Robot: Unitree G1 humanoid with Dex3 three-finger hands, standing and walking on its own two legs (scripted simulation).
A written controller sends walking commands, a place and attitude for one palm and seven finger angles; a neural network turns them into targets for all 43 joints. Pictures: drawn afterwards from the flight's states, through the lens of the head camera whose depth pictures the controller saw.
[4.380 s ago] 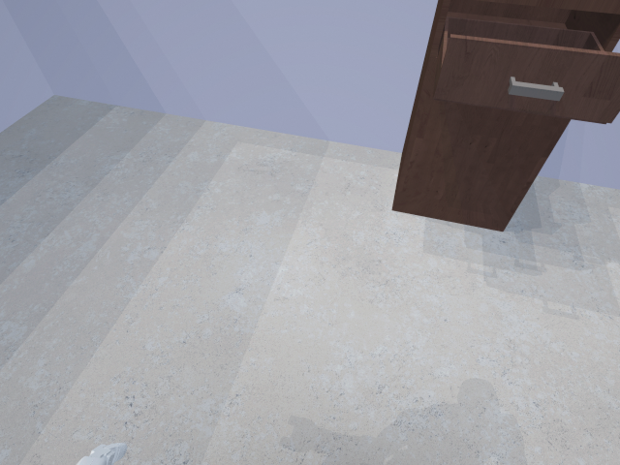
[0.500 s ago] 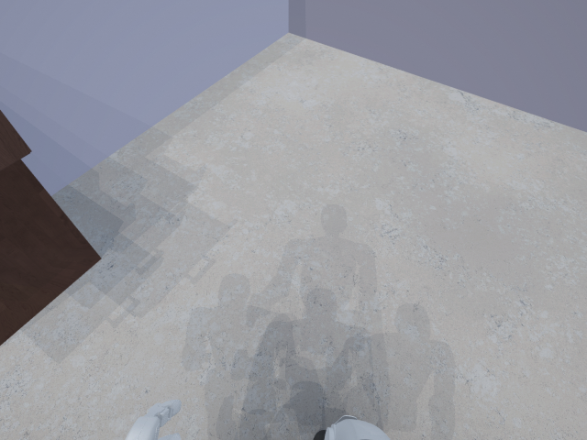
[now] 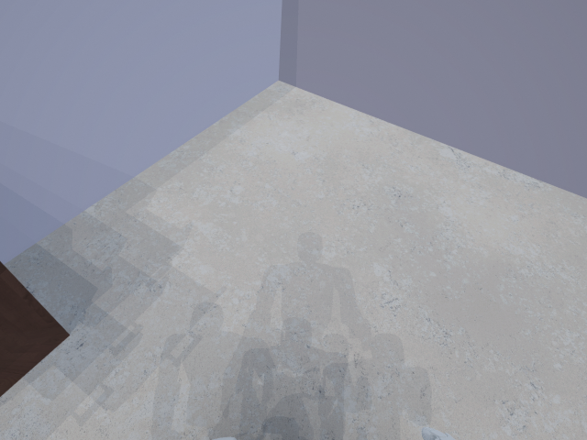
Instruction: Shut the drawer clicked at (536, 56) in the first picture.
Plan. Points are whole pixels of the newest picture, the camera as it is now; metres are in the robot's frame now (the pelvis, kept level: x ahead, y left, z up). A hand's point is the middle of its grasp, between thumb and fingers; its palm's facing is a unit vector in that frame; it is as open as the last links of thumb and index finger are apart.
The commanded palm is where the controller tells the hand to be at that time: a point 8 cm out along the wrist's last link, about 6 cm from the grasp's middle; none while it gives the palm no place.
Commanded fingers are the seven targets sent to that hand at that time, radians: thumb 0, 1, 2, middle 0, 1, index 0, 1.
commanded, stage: turn to face it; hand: left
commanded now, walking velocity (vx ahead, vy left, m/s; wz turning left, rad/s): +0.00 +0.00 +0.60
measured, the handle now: out of the picture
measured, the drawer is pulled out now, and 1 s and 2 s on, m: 0.27 0.27 0.27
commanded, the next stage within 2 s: take the last steps up to it in 1.70 s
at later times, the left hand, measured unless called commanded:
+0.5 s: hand (185, 438) +0.15 +0.17 -0.13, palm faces +0.27 -0.93 -0.24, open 7.4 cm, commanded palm none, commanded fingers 0.00 0.90 0.90 -0.20 -0.30 -0.20 -0.30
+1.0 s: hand out of the picture +0.01 +0.23 -0.15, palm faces +0.58 -0.77 -0.27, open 7.4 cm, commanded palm none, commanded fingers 0.00 0.90 0.90 -0.20 -0.30 -0.20 -0.30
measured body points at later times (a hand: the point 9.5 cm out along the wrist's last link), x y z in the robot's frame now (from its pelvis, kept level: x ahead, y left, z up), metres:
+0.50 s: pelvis +0.08 -0.04 +0.01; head +0.10 -0.06 +0.46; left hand +0.13 +0.21 -0.11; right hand +0.14 -0.27 -0.16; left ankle +0.04 +0.08 -0.65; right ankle +0.11 -0.13 -0.73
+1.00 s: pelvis +0.08 +0.00 +0.01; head +0.11 +0.03 +0.46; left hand -0.02 +0.27 -0.13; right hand +0.32 -0.16 -0.12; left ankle +0.04 +0.10 -0.73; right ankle +0.15 -0.14 -0.66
